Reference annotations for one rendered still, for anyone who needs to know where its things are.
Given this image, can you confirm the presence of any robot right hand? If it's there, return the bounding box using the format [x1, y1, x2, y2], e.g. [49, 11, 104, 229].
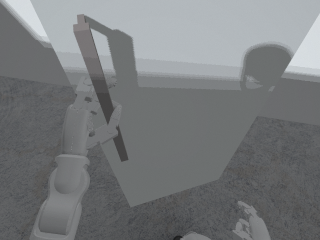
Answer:
[232, 201, 271, 240]

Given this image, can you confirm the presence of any left robot forearm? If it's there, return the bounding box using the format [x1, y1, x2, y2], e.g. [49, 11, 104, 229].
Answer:
[29, 154, 90, 240]

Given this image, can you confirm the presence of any fridge door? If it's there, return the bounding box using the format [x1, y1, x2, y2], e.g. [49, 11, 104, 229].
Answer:
[30, 0, 320, 207]

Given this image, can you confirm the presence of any robot left hand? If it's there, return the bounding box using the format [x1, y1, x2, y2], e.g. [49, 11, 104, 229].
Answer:
[61, 76, 122, 157]

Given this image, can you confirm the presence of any handle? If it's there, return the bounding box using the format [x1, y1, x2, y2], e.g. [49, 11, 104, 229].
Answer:
[73, 14, 129, 162]

